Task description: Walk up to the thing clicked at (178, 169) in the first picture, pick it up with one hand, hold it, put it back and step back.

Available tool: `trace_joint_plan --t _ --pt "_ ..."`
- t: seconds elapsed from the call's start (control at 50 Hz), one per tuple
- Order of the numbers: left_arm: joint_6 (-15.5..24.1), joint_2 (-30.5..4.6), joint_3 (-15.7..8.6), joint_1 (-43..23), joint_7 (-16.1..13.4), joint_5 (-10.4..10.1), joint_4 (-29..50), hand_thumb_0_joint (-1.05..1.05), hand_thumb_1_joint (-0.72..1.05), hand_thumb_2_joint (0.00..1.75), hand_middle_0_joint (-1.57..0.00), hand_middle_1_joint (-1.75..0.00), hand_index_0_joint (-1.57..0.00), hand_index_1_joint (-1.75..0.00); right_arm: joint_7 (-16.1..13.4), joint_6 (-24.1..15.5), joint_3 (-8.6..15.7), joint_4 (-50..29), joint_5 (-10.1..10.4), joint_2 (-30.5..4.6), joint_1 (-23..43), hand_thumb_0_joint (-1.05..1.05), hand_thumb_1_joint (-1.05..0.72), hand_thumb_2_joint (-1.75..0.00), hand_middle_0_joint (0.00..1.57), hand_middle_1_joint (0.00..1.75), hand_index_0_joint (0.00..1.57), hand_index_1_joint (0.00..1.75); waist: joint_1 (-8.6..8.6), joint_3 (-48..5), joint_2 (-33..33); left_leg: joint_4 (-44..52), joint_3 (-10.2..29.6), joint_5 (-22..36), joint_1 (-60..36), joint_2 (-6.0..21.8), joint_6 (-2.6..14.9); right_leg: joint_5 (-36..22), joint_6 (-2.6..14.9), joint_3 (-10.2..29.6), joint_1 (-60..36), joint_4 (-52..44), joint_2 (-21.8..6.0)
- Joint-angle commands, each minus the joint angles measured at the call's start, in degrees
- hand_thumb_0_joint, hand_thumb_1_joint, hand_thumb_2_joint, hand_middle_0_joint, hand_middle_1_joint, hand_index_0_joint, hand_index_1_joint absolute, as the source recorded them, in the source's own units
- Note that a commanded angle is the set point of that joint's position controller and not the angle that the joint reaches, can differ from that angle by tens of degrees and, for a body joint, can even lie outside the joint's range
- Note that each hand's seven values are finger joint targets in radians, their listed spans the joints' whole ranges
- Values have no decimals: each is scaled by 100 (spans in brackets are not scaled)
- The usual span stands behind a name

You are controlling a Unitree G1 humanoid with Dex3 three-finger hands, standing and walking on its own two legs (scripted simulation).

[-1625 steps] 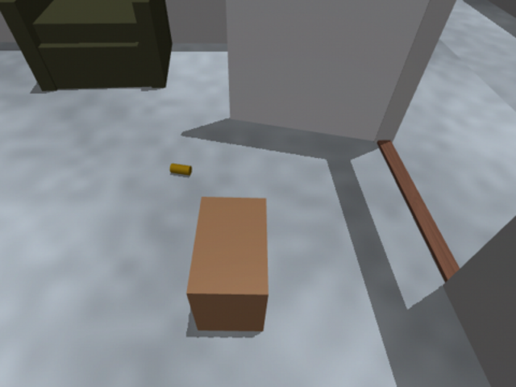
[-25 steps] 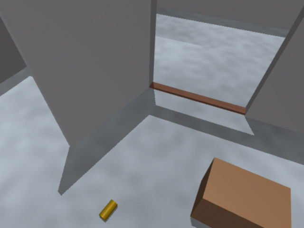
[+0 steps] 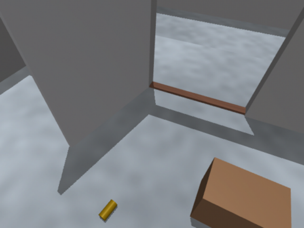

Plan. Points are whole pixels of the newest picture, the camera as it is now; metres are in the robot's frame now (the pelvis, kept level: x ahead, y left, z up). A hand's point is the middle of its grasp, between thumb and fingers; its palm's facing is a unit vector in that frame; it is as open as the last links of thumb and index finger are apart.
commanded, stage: stand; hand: left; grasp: from above
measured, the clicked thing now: (108, 209) +0.39 +0.23 -0.76
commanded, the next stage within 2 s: rise first in 0.32 s
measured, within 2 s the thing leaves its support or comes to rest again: neither
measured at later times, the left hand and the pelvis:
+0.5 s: hand out of the picture +0.09 +0.25 -0.15, palm faces +0.03 -0.94 -0.35, open 7.4 cm; pelvis +0.00 +0.00 +0.00, yaw +0 degrees
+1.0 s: hand out of the picture +0.12 +0.27 -0.22, palm faces -0.08 -0.85 -0.51, open 13.7 cm; pelvis -0.02 +0.01 -0.07, yaw +0 degrees
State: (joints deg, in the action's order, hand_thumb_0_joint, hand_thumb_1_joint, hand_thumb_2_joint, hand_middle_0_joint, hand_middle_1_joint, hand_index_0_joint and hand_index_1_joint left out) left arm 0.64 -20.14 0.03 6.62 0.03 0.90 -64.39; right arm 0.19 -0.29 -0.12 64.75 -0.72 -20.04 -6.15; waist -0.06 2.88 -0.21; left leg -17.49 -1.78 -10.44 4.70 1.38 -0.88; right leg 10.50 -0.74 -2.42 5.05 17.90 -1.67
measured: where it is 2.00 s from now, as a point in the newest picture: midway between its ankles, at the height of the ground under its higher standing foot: outside the picture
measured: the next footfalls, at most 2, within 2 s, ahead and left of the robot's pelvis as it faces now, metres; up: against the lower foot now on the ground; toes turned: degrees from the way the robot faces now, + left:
none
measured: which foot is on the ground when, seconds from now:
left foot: down 0.00-1.00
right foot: down 0.00-1.00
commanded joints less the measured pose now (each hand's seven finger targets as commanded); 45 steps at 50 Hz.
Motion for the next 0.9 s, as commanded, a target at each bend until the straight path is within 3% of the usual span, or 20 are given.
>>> trace_joint_plan --t 0.0,0.22,0.4,0.42,0.44,0.46,0.48,0.5,0.52,0.56,0.58,0.62,0.7,0.76,0.82,0.88 --pt "110 -1212 -217 -183 -56 -28 363 0 90 90 -20 -30 -20 -30 -63 -130 221 -327 10 -1232 177 0 -90 -90 20 30 20 30 12 -395 17 253 535 870 10 696 162 -834 175 549 -19 -286 -657" --pt "118 -1239 -229 -191 -65 -16 376 0 90 90 -20 -30 -20 -30 -65 -126 239 -358 11 -1238 194 0 -90 -90 20 30 20 30 26 -532 77 194 503 973 -113 697 199 -1046 176 552 -95 -263 -687" --pt "104 -1235 -237 -175 -63 -29 369 0 91 90 -24 -26 -22 -27 -72 -132 227 -361 5 -1228 155 0 -93 -93 20 31 20 31 13 -393 49 272 520 948 -43 686 175 -879 171 543 -25 -265 -655" --pt "614 -155 -187 -2186 -143 -339 2379 0 83 96 -24 -34 -19 -35 -183 -398 -30 -1952 423 -246 69 0 -94 -91 20 30 20 30 706 257 -220 -146 -138 54 806 -160 154 -401 129 149 1353 85 113" --pt "560 -508 -327 -2703 -188 -312 1963 0 75 92 -26 -42 -21 -43 -237 -384 19 -1668 423 -411 -231 0 -89 -90 20 30 20 30 485 -104 64 -227 -103 -46 726 -158 182 -191 106 62 977 97 98" --pt "342 -1136 -684 -1613 -204 -156 1008 0 67 89 -23 -50 -20 -51 -299 -318 146 -1678 437 -637 -469 0 -86 -89 20 30 20 30 307 -74 120 -315 -116 -87 859 -149 164 -24 146 7 1014 173 156" --pt "212 -1110 -724 -1382 -141 -18 544 0 59 88 -21 -58 -20 -59 -290 -288 233 -1761 379 -640 -550 0 -86 -89 20 30 20 30 306 -274 355 -571 -82 -26 1045 -165 181 -26 159 -11 1131 351 158" --pt "192 -1313 -857 -1740 -77 110 501 0 51 90 -18 -66 -17 -67 -290 -295 250 -1901 361 -578 -596 0 -85 -89 20 30 20 30 241 -450 354 -813 -48 40 1244 -161 201 -119 160 -8 1268 599 141" --pt "255 -1251 -875 -1865 -22 244 730 0 43 90 -17 -73 -17 -73 -285 -345 356 -2088 268 -586 -641 0 -88 -89 20 30 20 30 177 -939 309 -1022 -46 192 1211 -170 183 -299 157 17 1196 847 128" --pt "85 -1174 -1148 -549 -13 577 284 0 27 91 -13 -87 -15 -84 -223 -353 477 -2262 189 -520 -901 0 -95 -91 20 30 20 30 -105 -1392 -86 -1379 -53 429 1539 -250 117 -446 207 44 1247 1251 101" --pt "56 -1242 -1223 -562 -44 647 612 0 19 92 -11 -91 -14 -88 -198 -374 485 -2473 182 -500 -873 0 -91 -90 20 30 20 30 -200 -1654 -192 -1466 -48 538 1569 -266 91 -487 216 36 1138 1374 117" --pt "-160 -896 -1054 -475 -154 744 835 0 3 91 -13 -94 -16 -91 -194 -373 494 -2694 220 -416 -842 0 -92 -90 20 30 20 30 -134 -1534 -181 -1405 -14 539 1576 -255 66 -421 212 14 1324 1351 159" --pt "-618 -976 -1115 -841 -361 906 1436 0 -29 97 -9 -99 -9 -99 -130 -419 495 -3131 230 -411 -664 0 -87 -89 20 30 20 30 -9 -1385 -70 -1756 100 201 2039 -158 63 36 208 -60 1892 1645 218" --pt "-771 -711 -1071 -688 -467 984 1700 0 -51 98 -7 -104 -7 -104 -109 -528 485 -3318 198 -323 -740 0 -87 -89 20 30 20 30 78 -1410 22 -2121 87 -262 2421 -153 87 457 184 -33 2346 1969 217" --pt "-792 -826 -1196 -627 -583 1140 2201 0 -55 100 -7 -103 -6 -104 -123 -663 506 -3419 167 -267 -802 0 -86 -89 20 30 20 30 12 -1760 -97 -2546 112 -178 2688 -125 90 402 186 -5 2643 2427 204" --pt "-849 -698 -1109 -548 -668 1291 2621 0 -54 100 -6 -104 -5 -105 -157 -767 525 -3498 128 -252 -825 0 -84 -88 20 30 20 30 101 -1901 -230 -2880 161 -161 2872 -68 77 377 193 5 3048 2843 209"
